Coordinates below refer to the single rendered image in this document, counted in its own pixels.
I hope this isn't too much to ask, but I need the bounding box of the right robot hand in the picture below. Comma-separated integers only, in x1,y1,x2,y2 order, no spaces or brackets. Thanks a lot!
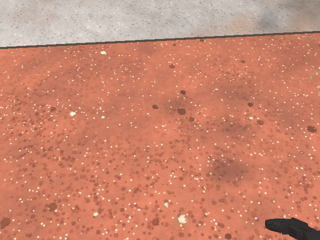
265,217,320,240

